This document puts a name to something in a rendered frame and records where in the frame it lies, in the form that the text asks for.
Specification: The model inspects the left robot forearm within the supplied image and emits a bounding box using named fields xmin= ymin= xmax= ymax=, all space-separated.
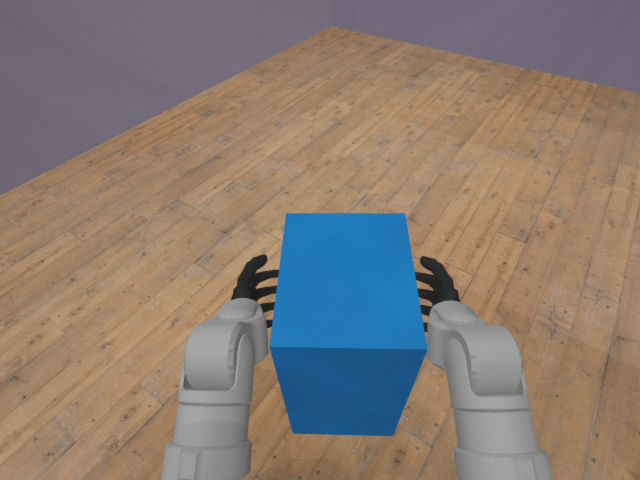
xmin=160 ymin=298 xmax=269 ymax=480

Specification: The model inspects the right robot forearm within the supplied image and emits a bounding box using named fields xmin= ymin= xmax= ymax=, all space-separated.
xmin=426 ymin=300 xmax=553 ymax=480

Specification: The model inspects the robot left hand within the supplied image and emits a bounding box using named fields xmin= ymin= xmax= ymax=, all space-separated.
xmin=231 ymin=254 xmax=279 ymax=328

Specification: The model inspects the carton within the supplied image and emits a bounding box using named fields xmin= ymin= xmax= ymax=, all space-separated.
xmin=269 ymin=213 xmax=428 ymax=436

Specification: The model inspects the robot right hand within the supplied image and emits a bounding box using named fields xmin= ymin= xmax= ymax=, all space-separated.
xmin=415 ymin=256 xmax=460 ymax=332

